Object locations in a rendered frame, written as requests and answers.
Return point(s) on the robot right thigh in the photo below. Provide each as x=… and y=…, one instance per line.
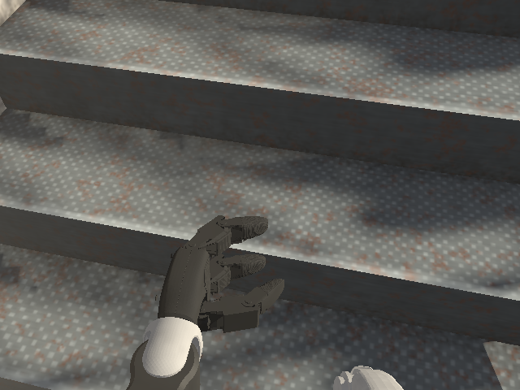
x=366, y=379

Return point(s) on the left robot hand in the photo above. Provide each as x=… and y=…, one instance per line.
x=192, y=277

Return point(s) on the right robot shin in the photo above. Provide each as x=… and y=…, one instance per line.
x=360, y=367

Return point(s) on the robot left forearm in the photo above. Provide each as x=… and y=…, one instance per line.
x=168, y=358

